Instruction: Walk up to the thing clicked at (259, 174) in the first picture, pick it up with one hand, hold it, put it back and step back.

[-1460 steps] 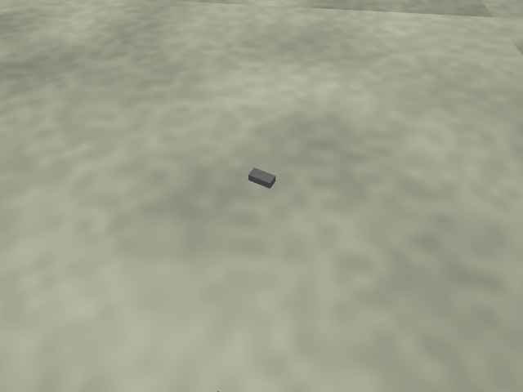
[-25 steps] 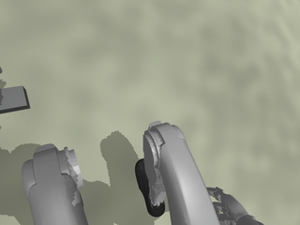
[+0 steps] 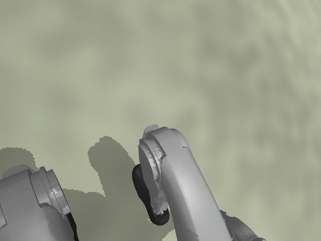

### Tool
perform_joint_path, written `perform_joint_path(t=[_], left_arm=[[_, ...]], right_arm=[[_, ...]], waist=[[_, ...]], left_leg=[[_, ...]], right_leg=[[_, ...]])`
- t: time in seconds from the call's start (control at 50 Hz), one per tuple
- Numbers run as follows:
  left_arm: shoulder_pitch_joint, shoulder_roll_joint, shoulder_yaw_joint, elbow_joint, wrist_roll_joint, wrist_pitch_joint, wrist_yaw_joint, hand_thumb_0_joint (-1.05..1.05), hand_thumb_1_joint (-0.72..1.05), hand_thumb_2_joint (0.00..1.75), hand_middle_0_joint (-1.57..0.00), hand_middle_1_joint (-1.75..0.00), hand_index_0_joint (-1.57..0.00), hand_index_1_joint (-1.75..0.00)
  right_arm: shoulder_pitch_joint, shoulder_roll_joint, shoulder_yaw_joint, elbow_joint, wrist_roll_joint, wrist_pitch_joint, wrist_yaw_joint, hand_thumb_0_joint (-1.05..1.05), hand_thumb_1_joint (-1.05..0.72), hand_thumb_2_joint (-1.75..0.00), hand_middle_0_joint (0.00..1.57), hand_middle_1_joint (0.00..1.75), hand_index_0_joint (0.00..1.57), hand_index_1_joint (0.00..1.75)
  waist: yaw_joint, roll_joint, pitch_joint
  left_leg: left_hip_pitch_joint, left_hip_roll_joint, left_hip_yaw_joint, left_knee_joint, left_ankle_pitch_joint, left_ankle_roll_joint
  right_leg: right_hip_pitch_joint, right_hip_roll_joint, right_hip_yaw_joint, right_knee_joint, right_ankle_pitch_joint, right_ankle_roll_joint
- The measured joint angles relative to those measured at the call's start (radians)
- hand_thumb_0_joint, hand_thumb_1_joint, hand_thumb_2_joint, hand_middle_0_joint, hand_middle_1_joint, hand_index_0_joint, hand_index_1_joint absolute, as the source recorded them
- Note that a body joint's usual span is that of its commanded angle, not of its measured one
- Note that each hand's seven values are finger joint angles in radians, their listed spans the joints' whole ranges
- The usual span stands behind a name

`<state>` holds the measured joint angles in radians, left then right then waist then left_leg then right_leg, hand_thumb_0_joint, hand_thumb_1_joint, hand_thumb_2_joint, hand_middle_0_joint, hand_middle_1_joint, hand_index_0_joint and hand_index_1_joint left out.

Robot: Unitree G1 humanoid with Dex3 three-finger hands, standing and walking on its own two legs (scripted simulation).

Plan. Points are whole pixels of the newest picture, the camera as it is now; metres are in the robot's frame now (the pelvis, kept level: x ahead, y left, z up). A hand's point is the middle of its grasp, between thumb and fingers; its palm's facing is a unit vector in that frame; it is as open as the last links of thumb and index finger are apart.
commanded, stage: rest palm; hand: left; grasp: from above
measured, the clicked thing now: out of the picture +0.45 +0.34 -0.28
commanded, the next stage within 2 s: close in 0.74 s
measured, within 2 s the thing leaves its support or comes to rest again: neither
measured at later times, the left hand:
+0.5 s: hand out of the picture +0.43 +0.33 -0.24, palm faces -0.42 -0.14 -0.90, open 14.4 cm
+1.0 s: hand out of the picture +0.44 +0.33 -0.25, palm faces -0.42 -0.14 -0.90, open 13.8 cm
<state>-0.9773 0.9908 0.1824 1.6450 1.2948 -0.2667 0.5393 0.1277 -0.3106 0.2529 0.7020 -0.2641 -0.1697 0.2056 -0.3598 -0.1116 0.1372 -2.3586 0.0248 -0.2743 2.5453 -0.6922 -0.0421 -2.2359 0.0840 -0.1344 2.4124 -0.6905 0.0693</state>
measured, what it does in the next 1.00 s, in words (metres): stands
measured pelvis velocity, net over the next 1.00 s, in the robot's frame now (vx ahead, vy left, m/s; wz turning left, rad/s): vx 0.00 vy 0.01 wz -0.03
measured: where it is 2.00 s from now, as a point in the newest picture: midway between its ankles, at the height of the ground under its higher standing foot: (115, 224)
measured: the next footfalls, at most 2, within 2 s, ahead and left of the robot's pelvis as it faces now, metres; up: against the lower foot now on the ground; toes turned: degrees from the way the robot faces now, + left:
none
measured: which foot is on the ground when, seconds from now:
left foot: down 0.00-1.00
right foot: down 0.00-1.00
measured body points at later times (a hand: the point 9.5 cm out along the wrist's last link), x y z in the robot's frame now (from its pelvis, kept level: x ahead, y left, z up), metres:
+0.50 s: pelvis +0.00 +0.01 +0.00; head +0.26 +0.14 +0.34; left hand +0.45 +0.34 -0.19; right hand +0.07 -0.25 -0.06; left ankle +0.07 +0.14 -0.27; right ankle +0.11 -0.12 -0.26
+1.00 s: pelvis +0.00 +0.01 +0.00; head +0.27 +0.14 +0.33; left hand +0.46 +0.33 -0.20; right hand +0.06 -0.25 -0.06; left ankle +0.07 +0.14 -0.27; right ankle +0.11 -0.12 -0.26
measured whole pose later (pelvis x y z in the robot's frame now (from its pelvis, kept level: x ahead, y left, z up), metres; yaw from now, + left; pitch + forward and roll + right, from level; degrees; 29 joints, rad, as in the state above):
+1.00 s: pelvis +0.00 +0.01 +0.00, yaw -2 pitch +25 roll -14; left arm -0.99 1.03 0.12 1.72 1.30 -0.28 0.65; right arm 0.06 -0.34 0.31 0.69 -0.29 -0.24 0.26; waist -0.37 -0.16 0.18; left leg -2.34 0.03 -0.31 2.57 -0.71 -0.03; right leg -2.20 0.10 -0.16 2.40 -0.69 0.08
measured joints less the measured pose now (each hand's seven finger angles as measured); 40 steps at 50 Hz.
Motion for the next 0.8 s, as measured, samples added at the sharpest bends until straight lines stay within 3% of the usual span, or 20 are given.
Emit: perform_joint_path(t=[0.06,0.24,0.48,0.8], left_arm=[[0.009,0.006,0.007,0.001,-0.001,-0.013,0.009,0.0,-0.57,1.04,-0.09,-0.94,-0.05,-0.97],[-0.003,0.015,-0.028,0.029,0.011,-0.028,0.041,0.0,-0.58,1.05,-0.09,-0.92,-0.05,-0.96],[-0.021,0.006,-0.064,0.07,0.02,-0.002,0.093,0.0,-0.55,1.03,-0.09,-0.94,-0.06,-0.97],[-0.026,0.035,-0.062,0.079,-0.008,0.006,0.085,0.0,-0.53,1.01,-0.1,-0.96,-0.07,-0.98]], right_arm=[[-0.011,-0.005,0.002,-0.001,-0.006,0.001,0.002,0.0,-0.9,-0.9,0.2,0.3,0.2,0.3],[-0.041,-0.019,0.005,-0.001,-0.015,-0.013,0.01,0.0,-0.9,-0.9,0.2,0.3,0.2,0.3],[-0.066,-0.017,0.022,-0.003,-0.019,-0.045,0.03,0.0,-0.9,-0.9,0.2,0.3,0.2,0.3],[-0.062,-0.02,0.048,-0.009,-0.02,-0.071,0.049,0.0,-0.91,-0.91,0.2,0.3,0.2,0.3]], waist=[[0.003,-0.004,0.003],[0.009,-0.024,0.003],[0.003,-0.036,0.003],[-0.007,-0.041,0.031]], left_leg=[[0.004,0.001,-0.006,0.004,-0.004,-0.001],[0.007,0.001,-0.013,0.014,-0.006,0.002],[0.008,0.0,-0.02,0.023,-0.01,0.01],[0.01,0.001,-0.027,0.026,-0.018,0.015]], right_leg=[[0.004,0.002,-0.004,0.0,0.0,0.001],[0.011,0.006,-0.009,0.002,0.001,0.005],[0.024,0.007,-0.016,-0.002,-0.003,0.007],[0.032,0.009,-0.021,-0.008,-0.007,0.011]])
